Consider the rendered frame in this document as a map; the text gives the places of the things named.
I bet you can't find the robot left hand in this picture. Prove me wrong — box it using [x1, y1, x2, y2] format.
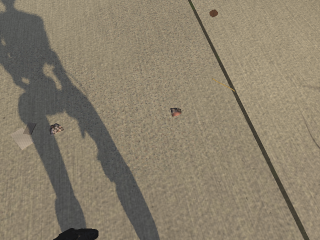
[53, 228, 99, 240]

